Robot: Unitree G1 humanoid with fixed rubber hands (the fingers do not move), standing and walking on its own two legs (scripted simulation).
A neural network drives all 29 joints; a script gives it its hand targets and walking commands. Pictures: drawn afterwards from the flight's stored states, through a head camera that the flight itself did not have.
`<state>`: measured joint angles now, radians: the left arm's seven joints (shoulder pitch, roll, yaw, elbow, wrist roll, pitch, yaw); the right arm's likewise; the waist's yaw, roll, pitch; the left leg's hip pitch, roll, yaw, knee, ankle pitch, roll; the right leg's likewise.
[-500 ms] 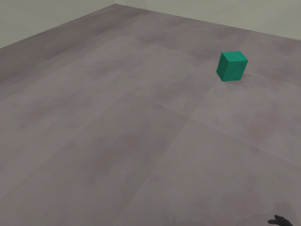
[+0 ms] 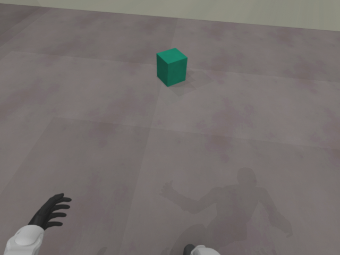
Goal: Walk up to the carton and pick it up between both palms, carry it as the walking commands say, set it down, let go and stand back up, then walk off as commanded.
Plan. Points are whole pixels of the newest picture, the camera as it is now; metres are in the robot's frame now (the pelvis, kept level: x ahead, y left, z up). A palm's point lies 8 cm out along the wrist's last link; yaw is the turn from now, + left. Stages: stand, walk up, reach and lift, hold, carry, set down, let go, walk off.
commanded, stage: walk up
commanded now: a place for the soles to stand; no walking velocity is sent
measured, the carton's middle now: (171, 67) +1.78 -0.23 -0.65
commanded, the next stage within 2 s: none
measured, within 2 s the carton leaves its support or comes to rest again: neither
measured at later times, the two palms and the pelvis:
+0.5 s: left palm (36, 202) +0.33 +0.35 -0.11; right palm (261, 141) +0.44 -0.34 -0.06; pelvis +0.28 +0.00 -0.02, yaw -3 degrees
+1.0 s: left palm (89, 91) +0.74 +0.25 -0.05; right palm (266, 131) +0.51 -0.40 -0.10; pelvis +0.52 -0.06 -0.01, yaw -7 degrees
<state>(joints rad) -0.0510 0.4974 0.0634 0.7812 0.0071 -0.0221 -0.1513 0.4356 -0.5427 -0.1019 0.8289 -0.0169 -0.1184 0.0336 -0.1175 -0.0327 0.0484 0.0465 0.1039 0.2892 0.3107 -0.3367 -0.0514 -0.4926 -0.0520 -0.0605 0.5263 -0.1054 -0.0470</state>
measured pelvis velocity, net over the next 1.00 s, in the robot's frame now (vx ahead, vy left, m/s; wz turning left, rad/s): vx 0.52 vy -0.06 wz -0.11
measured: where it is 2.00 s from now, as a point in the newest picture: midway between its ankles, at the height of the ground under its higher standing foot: (166, 142)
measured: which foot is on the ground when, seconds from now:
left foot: down 0.00-0.06, up 0.08-0.44, down 0.46-0.92, up 0.94-1.00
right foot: up 0.00-0.02, down 0.04-0.48, up 0.50-0.88, down 0.90-1.00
